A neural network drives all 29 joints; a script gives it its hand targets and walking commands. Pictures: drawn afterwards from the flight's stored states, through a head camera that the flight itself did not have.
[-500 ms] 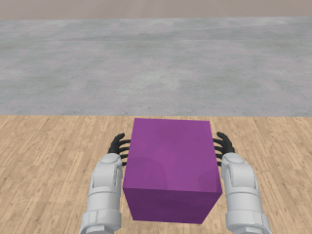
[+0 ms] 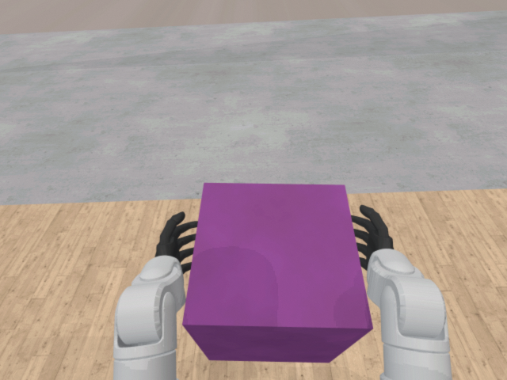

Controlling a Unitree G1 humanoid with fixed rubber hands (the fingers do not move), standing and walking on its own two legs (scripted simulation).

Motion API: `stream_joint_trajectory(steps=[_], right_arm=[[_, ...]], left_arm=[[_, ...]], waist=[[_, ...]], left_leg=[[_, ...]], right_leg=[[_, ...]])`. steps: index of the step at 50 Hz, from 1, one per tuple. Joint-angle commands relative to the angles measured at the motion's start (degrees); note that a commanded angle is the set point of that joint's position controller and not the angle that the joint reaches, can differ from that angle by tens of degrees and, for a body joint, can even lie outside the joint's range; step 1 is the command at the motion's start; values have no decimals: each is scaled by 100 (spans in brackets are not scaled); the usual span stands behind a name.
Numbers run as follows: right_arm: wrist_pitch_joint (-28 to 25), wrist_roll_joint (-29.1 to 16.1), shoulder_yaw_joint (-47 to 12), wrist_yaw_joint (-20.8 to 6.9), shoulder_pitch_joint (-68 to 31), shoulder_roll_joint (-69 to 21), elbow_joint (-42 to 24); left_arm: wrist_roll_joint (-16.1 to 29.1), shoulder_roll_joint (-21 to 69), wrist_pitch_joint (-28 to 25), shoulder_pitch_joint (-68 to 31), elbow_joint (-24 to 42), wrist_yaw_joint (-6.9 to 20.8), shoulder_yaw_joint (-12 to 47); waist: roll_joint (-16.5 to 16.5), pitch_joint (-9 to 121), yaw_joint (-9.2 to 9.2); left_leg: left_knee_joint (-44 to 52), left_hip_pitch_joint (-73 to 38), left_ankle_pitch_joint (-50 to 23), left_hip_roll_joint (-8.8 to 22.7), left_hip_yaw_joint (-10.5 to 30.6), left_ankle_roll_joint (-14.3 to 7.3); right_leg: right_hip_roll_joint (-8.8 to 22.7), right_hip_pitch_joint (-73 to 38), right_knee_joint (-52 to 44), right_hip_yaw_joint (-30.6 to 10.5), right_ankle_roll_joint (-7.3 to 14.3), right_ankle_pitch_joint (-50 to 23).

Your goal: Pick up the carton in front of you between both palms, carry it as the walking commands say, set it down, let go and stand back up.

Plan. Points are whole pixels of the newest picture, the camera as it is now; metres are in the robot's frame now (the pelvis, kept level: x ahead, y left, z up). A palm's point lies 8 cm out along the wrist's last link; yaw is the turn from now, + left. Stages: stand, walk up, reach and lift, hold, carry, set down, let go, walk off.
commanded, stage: carry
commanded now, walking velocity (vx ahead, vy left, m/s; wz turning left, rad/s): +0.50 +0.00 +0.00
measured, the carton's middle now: (271, 279) +0.27 +0.01 +0.03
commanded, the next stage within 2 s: none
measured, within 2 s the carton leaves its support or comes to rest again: neither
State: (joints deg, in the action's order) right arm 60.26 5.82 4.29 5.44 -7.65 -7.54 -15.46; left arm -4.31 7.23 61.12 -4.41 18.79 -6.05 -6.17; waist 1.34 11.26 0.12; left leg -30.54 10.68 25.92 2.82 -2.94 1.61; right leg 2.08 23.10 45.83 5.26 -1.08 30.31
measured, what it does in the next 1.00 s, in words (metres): walks ahead: right foot, then left foot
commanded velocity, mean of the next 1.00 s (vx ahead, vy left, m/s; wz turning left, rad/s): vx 0.50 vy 0.00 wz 0.00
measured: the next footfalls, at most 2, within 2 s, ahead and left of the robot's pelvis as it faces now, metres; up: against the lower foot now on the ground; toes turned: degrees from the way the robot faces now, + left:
right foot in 0.04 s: +0.06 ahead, -0.10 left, +0.00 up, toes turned -5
left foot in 0.38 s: +0.39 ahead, +0.12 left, +0.00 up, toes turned +12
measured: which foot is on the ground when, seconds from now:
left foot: down 0.00-0.08, up 0.10-0.36, down 0.38-0.96, up 0.98-1.00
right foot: up 0.00-0.02, down 0.04-0.42, up 0.44-0.92, down 0.94-1.00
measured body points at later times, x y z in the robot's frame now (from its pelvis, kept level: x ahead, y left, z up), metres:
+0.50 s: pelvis +0.29 +0.05 +0.00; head +0.26 +0.05 +0.45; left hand +0.53 +0.20 +0.07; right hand +0.52 -0.11 +0.07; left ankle +0.35 +0.11 -0.73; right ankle +0.11 -0.07 -0.63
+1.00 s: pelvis +0.62 +0.02 -0.01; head +0.61 +0.01 +0.44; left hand +0.85 +0.18 +0.07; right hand +0.87 -0.12 +0.07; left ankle +0.39 +0.11 -0.66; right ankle +0.72 -0.05 -0.73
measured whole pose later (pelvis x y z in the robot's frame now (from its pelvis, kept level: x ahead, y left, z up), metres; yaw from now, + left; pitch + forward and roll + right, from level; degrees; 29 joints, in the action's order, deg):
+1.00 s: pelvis +0.62 +0.02 -0.01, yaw +3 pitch +3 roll -1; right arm 65.7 0.0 3.9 9.0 4.1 -7.7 -30.8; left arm 0.0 7.6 65.5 3.5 29.3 -8.8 -1.7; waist 2.8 5.1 -0.9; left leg -53.3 6.4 26.2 4.5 -5.2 0.3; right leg 1.9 27.2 33.4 15.3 6.0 9.3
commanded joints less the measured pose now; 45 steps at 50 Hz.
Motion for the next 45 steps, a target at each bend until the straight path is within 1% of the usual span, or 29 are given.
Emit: stream_joint_trajectory(steps=[1,2,3,4,5,6,7,8,9,11,14,15,17,18,19,20,21,22,23,24,25,26,27,29,32,37,41,43,45], right_arm=[[228,-1519,-3494,-278,-1712,-4859,-1332],[267,-1600,-3547,-210,-1598,-4827,-1571],[305,-1697,-3582,-149,-1440,-4717,-1819],[371,-1766,-3603,-109,-1649,-4539,-2211],[402,-1881,-3743,-66,-1823,-4452,-2250],[406,-1906,-3712,-9,-1648,-4326,-2213],[403,-1873,-3606,53,-1440,-4209,-2125],[391,-1801,-3454,120,-1188,-4143,-2002],[370,-1682,-3296,203,-987,-4084,-1877],[303,-1396,-3031,386,-565,-3901,-1715],[238,-1126,-2765,562,-227,-3692,-1688],[241,-1125,-2755,574,-204,-3657,-1752],[260,-1183,-2824,550,-234,-3633,-1876],[282,-1216,-2860,532,-194,-3609,-1891],[312,-1243,-2896,507,-183,-3553,-1928],[352,-1262,-2907,486,-135,-3502,-1932],[381,-1300,-2946,464,-278,-3360,-1896],[420,-1400,-3041,414,-391,-3429,-1902],[431,-1477,-3145,350,-547,-3522,-1987],[421,-1519,-3252,280,-702,-3674,-2009],[403,-1532,-3337,210,-885,-3816,-2037],[378,-1602,-3459,131,-1074,-3975,-2028],[359,-1669,-3552,61,-1118,-4057,-2017],[323,-1731,-3639,-51,-1066,-4102,-1898],[283,-1720,-3590,-122,-885,-3944,-1772],[292,-1609,-3313,0,-637,-3676,-1912],[390,-1455,-3093,216,-376,-3345,-2002],[431,-1426,-3067,297,-340,-3246,-2070],[458,-1442,-3115,333,-401,-3196,-2189]], left_arm=[[1636,4802,149,-2281,1013,440,3774],[1592,4847,163,-2023,1175,339,3698],[1485,4794,172,-1529,1257,230,3545],[1278,4712,144,-1205,1266,95,3352],[1149,4560,166,-1308,1451,-30,3195],[1125,4424,208,-1357,1648,-122,3162],[1156,4306,222,-1366,1781,-194,3181],[1200,4178,227,-1398,1900,-247,3235],[1262,4047,223,-1384,1955,-285,3296],[1406,3797,203,-1214,2006,-321,3407],[1599,3503,185,-1088,2040,-296,3539],[1651,3469,188,-1056,2037,-275,3570],[1715,3420,213,-1060,2084,-224,3609],[1717,3377,238,-1060,2123,-198,3619],[1701,3302,263,-1041,2134,-178,3605],[1666,3167,298,-1097,2133,-162,3566],[1650,3122,363,-1145,2188,-143,3555],[1633,3124,403,-1198,2037,-128,3594],[1563,3249,416,-1151,1916,-109,3557],[1470,3450,411,-1122,1795,-77,3507],[1351,3646,381,-1067,1639,-50,3434],[1233,3839,333,-1085,1517,-26,3398],[1140,3958,288,-998,1429,-15,3369],[941,4043,207,-838,1275,-34,3318],[820,4059,154,-783,1278,-95,3359],[1089,3903,204,-1010,1670,-183,3570],[1271,3513,327,-981,1877,-261,3568],[1314,3356,375,-940,1926,-284,3508],[1340,3284,395,-809,1919,-296,3441]], waist=[[701,460,68],[550,969,-72],[-67,1424,-172],[-1827,1350,-236],[-1975,969,-185],[-1165,748,-198],[-678,650,-211],[-449,501,-219],[-488,347,-218],[-635,260,-197],[-932,-64,-192],[-1094,-128,-171],[-1194,68,-79],[-1120,299,-14],[-940,547,64],[-402,647,202],[1096,720,158],[1133,549,140],[746,472,122],[231,439,120],[-188,398,93],[-158,388,46],[65,412,21],[296,347,33],[451,109,68],[649,-265,87],[635,-616,124],[680,-668,123],[811,-264,20]], left_leg=[[356,-1992,-4909,1353,1358,-889],[-222,-891,-4631,933,336,-532],[-1240,536,-3413,585,-245,-219],[-2654,2169,-1601,-32,-810,85],[-3183,3321,272,-247,-300,-29],[-3555,3686,513,66,-47,-146],[-3572,3851,392,211,7,-218],[-3196,3999,227,300,-42,-250],[-2704,3970,66,344,-106,-222],[-1910,3417,-534,151,-374,-148],[-467,2261,-1309,-175,-859,-194],[-227,1746,-1604,-320,-1059,-231],[-76,500,-2143,-472,-1253,-355],[-9,-249,-1998,-610,-1371,-401],[75,-1131,-1575,-595,-1376,-408],[323,-1784,-706,148,-382,-417],[1631,-2058,856,1887,2962,-1140],[2251,-1880,438,2244,3886,-1537],[2208,-1487,-168,2195,3381,-1510],[2075,-1082,-709,2004,2793,-1415],[2120,-705,-789,1850,2252,-1248],[2200,-415,-780,1663,1726,-1051],[2263,-288,-822,1532,1343,-930],[2415,-275,-828,1356,852,-841],[2609,-680,-1123,1277,506,-837],[2463,-1243,-2234,1080,-70,-824],[2157,-1632,-3398,1064,-330,-904],[1939,-1745,-4094,1082,-447,-836],[984,-1670,-5556,1013,-764,-676]], right_leg=[[-216,1179,-1565,371,145,-528],[-436,-986,-2459,656,200,-1687],[97,-3056,-2642,-52,308,-1760],[1708,-3819,-2971,-2654,804,-2819],[2097,-4247,-2839,-3307,1414,-4603],[2187,-4225,-2655,-2874,1569,-5072],[2045,-4199,-2646,-2486,1421,-4941],[1921,-4118,-2824,-2182,1202,-4455],[1756,-4012,-3027,-1796,1019,-4344],[1483,-3601,-3179,-1166,818,-4382],[1117,-2584,-3321,-289,690,-4246],[1091,-2250,-3272,-139,642,-4509],[1084,-1758,-2641,249,496,-5284],[925,-1552,-1974,561,370,-5409],[715,-1142,-1109,703,262,-4924],[557,-436,107,679,161,-3635],[-181,846,1860,540,-69,-1596],[-111,1407,2767,-260,59,-359],[251,1451,3090,-522,200,-482],[447,1355,3089,-520,283,-730],[593,1250,2739,-583,317,-1111],[676,1083,2322,-579,305,-1382],[628,965,2015,-454,292,-1567],[561,949,1332,-214,211,-1762],[486,1380,320,72,69,-2220],[378,1622,-748,413,5,-2839],[217,1603,-1280,693,166,-2753],[142,1239,-1552,805,307,-2758],[-234,57,-1729,1148,403,-2578]])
